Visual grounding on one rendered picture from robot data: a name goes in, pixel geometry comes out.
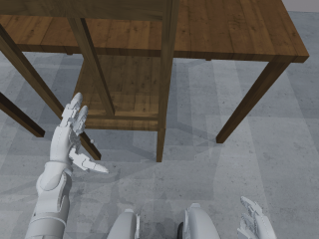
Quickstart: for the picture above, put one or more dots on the right robot thigh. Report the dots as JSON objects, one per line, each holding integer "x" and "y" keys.
{"x": 198, "y": 224}

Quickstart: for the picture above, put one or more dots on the left robot forearm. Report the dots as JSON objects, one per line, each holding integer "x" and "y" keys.
{"x": 50, "y": 215}

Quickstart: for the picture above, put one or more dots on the chair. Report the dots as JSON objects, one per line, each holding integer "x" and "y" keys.
{"x": 121, "y": 92}

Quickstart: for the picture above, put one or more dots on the right robot shin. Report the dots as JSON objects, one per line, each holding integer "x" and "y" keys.
{"x": 184, "y": 236}

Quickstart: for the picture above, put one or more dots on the robot left hand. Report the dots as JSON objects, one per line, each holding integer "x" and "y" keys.
{"x": 67, "y": 134}

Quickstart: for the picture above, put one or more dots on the robot right hand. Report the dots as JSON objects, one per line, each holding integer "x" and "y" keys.
{"x": 259, "y": 228}

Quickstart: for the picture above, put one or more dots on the table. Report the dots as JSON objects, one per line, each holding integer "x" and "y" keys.
{"x": 232, "y": 30}

